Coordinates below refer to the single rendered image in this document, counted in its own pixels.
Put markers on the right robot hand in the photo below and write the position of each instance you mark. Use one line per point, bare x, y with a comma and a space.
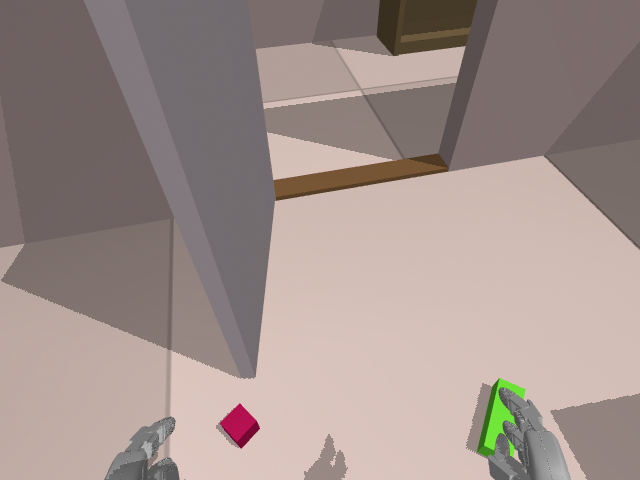
538, 449

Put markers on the left robot hand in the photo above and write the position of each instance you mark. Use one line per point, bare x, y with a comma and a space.
133, 463

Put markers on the bookshelf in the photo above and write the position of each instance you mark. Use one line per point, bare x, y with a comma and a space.
410, 26

